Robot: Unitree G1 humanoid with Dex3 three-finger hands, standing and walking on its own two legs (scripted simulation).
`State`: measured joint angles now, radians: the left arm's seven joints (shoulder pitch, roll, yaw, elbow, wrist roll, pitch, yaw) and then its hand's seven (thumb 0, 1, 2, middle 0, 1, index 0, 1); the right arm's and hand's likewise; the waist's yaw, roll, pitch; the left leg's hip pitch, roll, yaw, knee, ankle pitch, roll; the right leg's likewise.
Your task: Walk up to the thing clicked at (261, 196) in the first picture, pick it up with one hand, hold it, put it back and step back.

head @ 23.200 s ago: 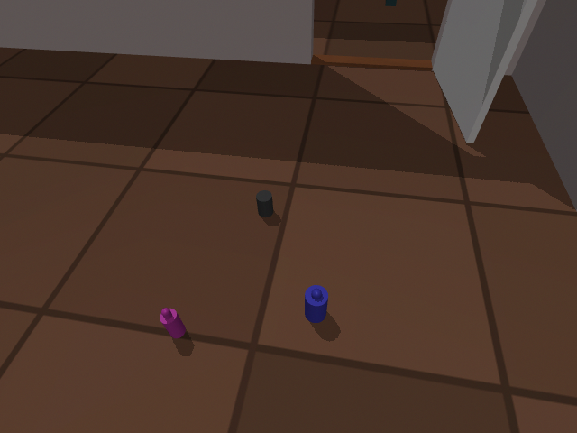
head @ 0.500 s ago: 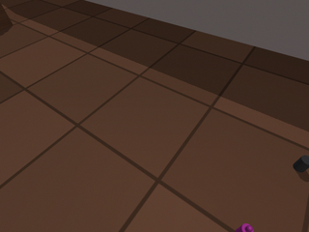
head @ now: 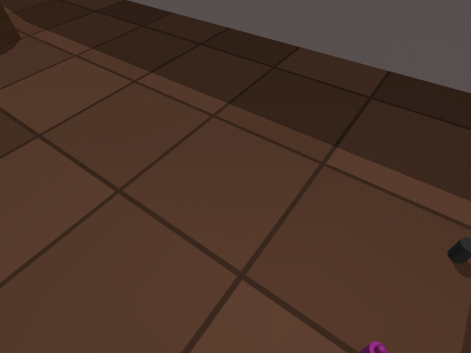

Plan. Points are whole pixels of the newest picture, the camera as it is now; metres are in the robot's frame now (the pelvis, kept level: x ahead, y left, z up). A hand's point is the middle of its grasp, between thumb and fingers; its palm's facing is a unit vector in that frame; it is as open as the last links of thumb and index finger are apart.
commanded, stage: stand
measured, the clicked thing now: (462, 250) +0.63 -0.99 -0.73
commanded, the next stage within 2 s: walk up in 0.40 s
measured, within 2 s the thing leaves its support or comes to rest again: neither
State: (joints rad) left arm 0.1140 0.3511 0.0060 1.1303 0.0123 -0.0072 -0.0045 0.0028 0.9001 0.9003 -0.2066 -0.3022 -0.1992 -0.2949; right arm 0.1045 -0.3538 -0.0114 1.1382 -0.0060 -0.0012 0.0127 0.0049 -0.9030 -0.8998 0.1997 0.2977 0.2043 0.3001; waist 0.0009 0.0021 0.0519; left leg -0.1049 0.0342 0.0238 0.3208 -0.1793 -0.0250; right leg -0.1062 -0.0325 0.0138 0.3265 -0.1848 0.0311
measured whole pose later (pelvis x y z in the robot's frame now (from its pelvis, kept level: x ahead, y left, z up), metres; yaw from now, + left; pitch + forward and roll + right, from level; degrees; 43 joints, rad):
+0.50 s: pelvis +0.01 +0.00 +0.00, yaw -1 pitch -2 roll +1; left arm 0.16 0.37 0.05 1.08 0.04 -0.01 -0.05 0.00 0.90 0.90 -0.21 -0.30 -0.20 -0.30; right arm 0.16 -0.36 -0.06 1.08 -0.03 -0.02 0.05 0.00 -0.90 -0.90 0.20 0.30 0.21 0.30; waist 0.01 -0.01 0.02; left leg -0.13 0.03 0.04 0.40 -0.30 0.02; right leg -0.20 -0.04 0.01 0.56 -0.42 -0.01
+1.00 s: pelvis +0.17 -0.04 -0.02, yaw +2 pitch -3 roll -2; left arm 0.34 0.39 0.08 0.95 0.02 -0.07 -0.04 0.00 0.90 0.90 -0.21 -0.30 -0.20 -0.30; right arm 0.22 -0.41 -0.08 0.95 -0.03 0.00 0.10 0.01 -0.90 -0.90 0.20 0.30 0.20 0.30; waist 0.04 0.06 0.10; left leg -0.49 0.07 -0.05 0.67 -0.17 0.00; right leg 0.06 0.02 -0.13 0.34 -0.36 -0.02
